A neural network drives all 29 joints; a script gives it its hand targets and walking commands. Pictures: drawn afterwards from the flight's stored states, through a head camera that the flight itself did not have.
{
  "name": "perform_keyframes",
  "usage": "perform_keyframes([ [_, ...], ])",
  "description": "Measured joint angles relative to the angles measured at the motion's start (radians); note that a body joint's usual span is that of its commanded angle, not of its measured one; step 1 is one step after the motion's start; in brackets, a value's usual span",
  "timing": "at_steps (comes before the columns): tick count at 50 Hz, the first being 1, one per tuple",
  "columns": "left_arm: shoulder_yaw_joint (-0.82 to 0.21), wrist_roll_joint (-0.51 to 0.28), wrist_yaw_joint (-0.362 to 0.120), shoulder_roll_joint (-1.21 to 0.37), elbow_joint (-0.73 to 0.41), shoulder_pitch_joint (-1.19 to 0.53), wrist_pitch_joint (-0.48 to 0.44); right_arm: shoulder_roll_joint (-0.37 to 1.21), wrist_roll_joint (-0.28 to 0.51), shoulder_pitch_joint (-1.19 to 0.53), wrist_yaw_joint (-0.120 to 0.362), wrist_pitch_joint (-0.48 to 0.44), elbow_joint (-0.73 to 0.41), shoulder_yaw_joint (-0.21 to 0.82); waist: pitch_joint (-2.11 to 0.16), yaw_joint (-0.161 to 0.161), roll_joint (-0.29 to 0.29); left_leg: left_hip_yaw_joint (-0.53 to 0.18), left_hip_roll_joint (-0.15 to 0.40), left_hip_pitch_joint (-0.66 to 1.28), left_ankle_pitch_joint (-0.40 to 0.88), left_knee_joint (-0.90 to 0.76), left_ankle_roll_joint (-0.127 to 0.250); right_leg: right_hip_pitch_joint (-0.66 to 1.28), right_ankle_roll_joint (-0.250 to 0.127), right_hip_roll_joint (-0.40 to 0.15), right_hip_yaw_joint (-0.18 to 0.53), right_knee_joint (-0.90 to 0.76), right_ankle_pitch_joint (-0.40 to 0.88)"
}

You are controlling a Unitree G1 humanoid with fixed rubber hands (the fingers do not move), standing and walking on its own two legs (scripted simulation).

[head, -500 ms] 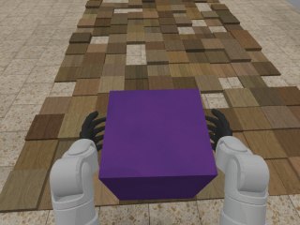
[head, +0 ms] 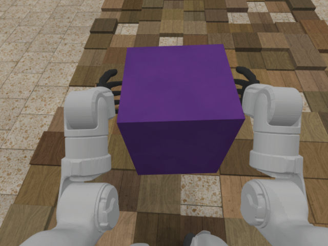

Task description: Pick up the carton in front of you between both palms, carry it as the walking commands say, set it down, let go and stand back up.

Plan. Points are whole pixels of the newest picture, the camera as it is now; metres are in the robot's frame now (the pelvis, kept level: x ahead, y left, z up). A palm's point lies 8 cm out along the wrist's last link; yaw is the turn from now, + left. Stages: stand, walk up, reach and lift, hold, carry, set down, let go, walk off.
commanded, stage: carry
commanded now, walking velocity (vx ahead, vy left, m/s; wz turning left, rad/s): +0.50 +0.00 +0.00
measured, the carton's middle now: (176, 116) +0.41 +0.01 +0.06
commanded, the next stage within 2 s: none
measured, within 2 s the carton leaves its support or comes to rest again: neither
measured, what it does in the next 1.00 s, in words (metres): walks ahead: left foot 0.03 m higher, then right foot 0.04 m lower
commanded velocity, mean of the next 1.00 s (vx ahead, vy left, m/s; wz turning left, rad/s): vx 0.50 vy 0.00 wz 0.00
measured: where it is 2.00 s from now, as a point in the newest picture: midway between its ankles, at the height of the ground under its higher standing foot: (182, 89)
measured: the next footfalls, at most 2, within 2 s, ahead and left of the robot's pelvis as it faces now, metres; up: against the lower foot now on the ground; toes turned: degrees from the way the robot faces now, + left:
left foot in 0.30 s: +0.37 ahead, +0.13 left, +0.03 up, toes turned +3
right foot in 0.70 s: +0.63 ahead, -0.09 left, -0.01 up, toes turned -5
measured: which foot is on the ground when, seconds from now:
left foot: up 0.00-0.28, down 0.30-0.72, up 0.74-1.00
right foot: down 0.00-0.34, up 0.36-0.68, down 0.70-1.00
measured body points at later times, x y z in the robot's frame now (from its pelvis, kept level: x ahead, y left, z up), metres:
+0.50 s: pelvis +0.32 +0.03 +0.05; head +0.42 +0.02 +0.49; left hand +0.75 +0.14 +0.18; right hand +0.71 -0.16 +0.17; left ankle +0.32 +0.12 -0.68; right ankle +0.29 -0.09 -0.61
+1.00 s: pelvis +0.63 -0.03 +0.02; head +0.69 -0.05 +0.46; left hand +1.02 +0.13 +0.15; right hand +1.03 -0.18 +0.15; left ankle +0.68 +0.10 -0.59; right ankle +0.59 -0.09 -0.72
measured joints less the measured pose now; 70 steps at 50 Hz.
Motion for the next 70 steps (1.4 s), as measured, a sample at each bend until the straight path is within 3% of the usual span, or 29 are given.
perform_keyframes([
  [2, 0.017, -0.007, 0.008, -0.012, -0.042, 0.014, 0.002, 0.021, -0.016, -0.005, -0.001, 0.005, -0.030, -0.021, 0.031, 0.009, -0.009, -0.012, -0.004, -0.108, 0.039, 0.037, 0.010, 0.050, 0.000, 0.002, 0.006, -0.057, -0.006],
  [6, 0.057, -0.006, 0.013, -0.048, -0.169, 0.046, -0.015, 0.069, -0.039, 0.006, -0.001, -0.007, -0.145, -0.048, 0.069, 0.019, -0.022, -0.010, 0.011, -0.266, 0.055, -0.057, 0.009, 0.142, 0.006, -0.002, 0.019, -0.135, -0.036],
  [10, 0.074, -0.009, 0.010, -0.075, -0.280, 0.074, -0.039, 0.104, -0.043, 0.042, 0.001, -0.030, -0.265, -0.049, 0.065, 0.023, -0.024, 0.004, 0.020, -0.343, 0.103, -0.234, 0.001, 0.228, 0.024, -0.008, 0.035, -0.165, -0.102],
  [14, 0.066, -0.014, -0.013, -0.073, -0.300, 0.081, -0.041, 0.107, -0.044, 0.073, 0.006, -0.040, -0.301, -0.034, 0.022, 0.014, -0.028, 0.056, -0.004, -0.293, 0.209, -0.514, 0.007, 0.327, 0.052, -0.020, 0.047, -0.153, -0.204],
  [16, 0.061, -0.014, -0.018, -0.047, -0.282, 0.075, -0.030, 0.110, -0.049, 0.072, 0.007, -0.053, -0.271, -0.019, 0.016, -0.005, -0.073, 0.097, -0.034, -0.246, 0.260, -0.537, 0.020, 0.326, 0.065, -0.065, 0.066, -0.035, -0.189],
  [17, 0.065, -0.018, -0.022, -0.028, -0.269, 0.076, -0.023, 0.113, -0.057, 0.062, 0.007, -0.059, -0.238, -0.004, 0.012, -0.025, -0.077, 0.103, -0.037, -0.234, 0.235, -0.513, 0.022, 0.279, 0.074, -0.063, 0.098, 0.114, -0.157],
  [19, 0.068, -0.025, -0.030, -0.003, -0.231, 0.077, -0.014, 0.115, -0.068, 0.054, 0.003, -0.058, -0.188, 0.015, 0.008, -0.066, -0.060, 0.096, -0.038, -0.194, 0.186, -0.511, 0.024, 0.162, 0.075, -0.019, 0.162, 0.435, -0.222],
  [21, 0.073, -0.021, -0.033, -0.002, -0.209, 0.074, -0.001, 0.111, -0.060, 0.068, -0.004, -0.049, -0.175, 0.025, 0.011, -0.101, -0.042, 0.086, -0.035, -0.132, 0.174, -0.564, 0.005, 0.064, 0.063, 0.005, 0.178, 0.571, -0.240],
  [26, 0.079, 0.012, -0.035, -0.034, -0.234, 0.055, 0.011, 0.096, -0.011, 0.088, -0.022, -0.043, -0.218, 0.010, 0.020, -0.161, -0.018, 0.072, -0.021, 0.020, 0.150, -0.700, 0.009, -0.091, 0.065, -0.004, 0.174, 0.353, -0.171],
  [30, 0.075, 0.045, -0.035, -0.049, -0.253, 0.044, 0.006, 0.085, 0.011, 0.059, -0.031, -0.050, -0.207, -0.001, -0.008, -0.181, -0.028, 0.070, -0.021, 0.122, 0.073, -0.717, -0.013, -0.115, 0.073, -0.020, 0.176, 0.059, 0.063],
  [33, 0.077, 0.057, -0.038, -0.040, -0.225, 0.036, 0.015, 0.065, 0.020, 0.024, -0.030, -0.048, -0.139, 0.008, -0.053, -0.172, -0.037, 0.072, -0.025, 0.195, -0.031, -0.666, -0.035, -0.053, 0.059, -0.023, 0.150, -0.145, 0.250],
  [35, 0.072, 0.061, -0.040, -0.026, -0.166, 0.011, 0.022, 0.039, 0.027, -0.003, -0.028, -0.038, -0.079, 0.018, -0.084, -0.150, -0.049, 0.077, -0.022, 0.209, -0.125, -0.526, -0.039, 0.029, 0.049, -0.026, 0.110, -0.219, 0.295],
  [37, 0.064, 0.061, -0.041, -0.012, -0.103, -0.014, 0.016, 0.004, 0.037, -0.041, -0.025, -0.036, -0.008, 0.033, -0.099, -0.113, -0.019, 0.038, -0.001, 0.143, -0.162, -0.271, -0.027, 0.042, 0.017, -0.001, 0.091, -0.117, 0.070],
  [38, 0.058, 0.058, -0.041, -0.007, -0.069, -0.019, 0.013, -0.006, 0.039, -0.048, -0.024, -0.032, 0.022, 0.036, -0.097, -0.096, -0.009, 0.008, -0.006, 0.092, -0.154, -0.140, -0.025, 0.035, 0.008, 0.010, 0.086, -0.063, 0.017],
  [40, 0.049, 0.048, -0.039, -0.002, -0.017, -0.008, 0.024, -0.006, 0.031, -0.041, -0.024, -0.009, 0.061, 0.036, -0.096, -0.066, -0.013, -0.009, -0.022, -0.017, -0.106, 0.055, -0.018, 0.051, 0.005, 0.015, 0.087, -0.032, -0.006],
  [43, 0.052, 0.025, -0.033, -0.001, -0.003, 0.028, 0.043, 0.016, 0.004, -0.022, -0.024, 0.023, 0.072, 0.031, -0.081, -0.037, -0.022, 0.009, -0.016, -0.180, -0.032, 0.165, -0.010, 0.103, -0.003, 0.018, 0.091, -0.064, -0.036],
  [49, 0.062, -0.001, -0.019, -0.020, -0.078, 0.072, 0.016, 0.057, -0.027, 0.016, -0.024, 0.014, -0.024, 0.007, -0.045, -0.002, -0.030, 0.040, 0.018, -0.427, -0.002, 0.121, 0.002, 0.211, -0.001, 0.019, 0.100, -0.136, -0.090],
  [52, 0.062, -0.005, -0.017, -0.030, -0.115, 0.087, -0.007, 0.072, -0.032, 0.038, -0.023, -0.002, -0.077, -0.002, -0.048, 0.007, -0.030, 0.057, 0.022, -0.468, 0.043, -0.024, 0.006, 0.273, 0.008, 0.018, 0.107, -0.169, -0.129],
  [55, 0.058, -0.005, -0.018, -0.032, -0.112, 0.094, -0.027, 0.080, -0.037, 0.057, -0.019, -0.022, -0.088, -0.005, -0.070, 0.007, -0.037, 0.087, 0.002, -0.425, 0.125, -0.274, 0.017, 0.341, 0.022, 0.012, 0.114, -0.191, -0.178],
  [57, 0.056, -0.005, -0.019, -0.027, -0.088, 0.102, -0.041, 0.084, -0.044, 0.066, -0.014, -0.042, -0.059, 0.000, -0.084, -0.006, -0.040, 0.118, -0.027, -0.337, 0.206, -0.460, 0.035, 0.366, 0.028, 0.003, 0.104, -0.138, -0.213],
  [58, 0.055, -0.005, -0.023, -0.017, -0.073, 0.110, -0.047, 0.092, -0.050, 0.072, -0.011, -0.059, -0.035, 0.007, -0.083, -0.019, -0.055, 0.126, -0.041, -0.300, 0.307, -0.492, 0.045, 0.355, 0.034, -0.013, 0.100, -0.053, -0.220],
  [59, 0.057, -0.007, -0.029, -0.006, -0.056, 0.119, -0.055, 0.101, -0.059, 0.079, -0.010, -0.077, -0.011, 0.019, -0.080, -0.036, -0.066, 0.131, -0.047, -0.282, 0.298, -0.475, 0.050, 0.311, 0.047, -0.018, 0.118, 0.090, -0.171],
  [61, 0.054, -0.011, -0.040, 0.006, -0.018, 0.141, -0.075, 0.111, -0.073, 0.105, -0.010, -0.099, 0.022, 0.036, -0.069, -0.078, -0.061, 0.121, -0.054, -0.241, 0.215, -0.461, 0.053, 0.191, 0.059, 0.015, 0.174, 0.421, -0.204],
  [63, 0.044, -0.002, -0.041, -0.005, -0.003, 0.168, -0.081, 0.109, -0.064, 0.153, -0.009, -0.108, 0.025, 0.048, -0.057, -0.108, -0.048, 0.108, -0.057, -0.176, 0.188, -0.514, 0.044, 0.089, 0.060, 0.028, 0.189, 0.578, -0.211],
  [65, 0.035, 0.016, -0.041, -0.025, -0.012, 0.192, -0.083, 0.100, -0.042, 0.196, -0.010, -0.114, 0.009, 0.059, -0.044, -0.130, -0.032, 0.098, -0.052, -0.109, 0.196, -0.589, 0.032, 0.014, 0.065, 0.017, 0.184, 0.547, -0.187],
  [70, 0.024, 0.045, -0.040, -0.057, -0.073, 0.228, -0.105, 0.084, -0.001, 0.235, -0.012, -0.154, -0.024, 0.069, -0.038, -0.159, -0.015, 0.081, -0.035, 0.023, 0.177, -0.710, 0.030, -0.096, 0.091, -0.019, 0.184, 0.268, -0.105],
])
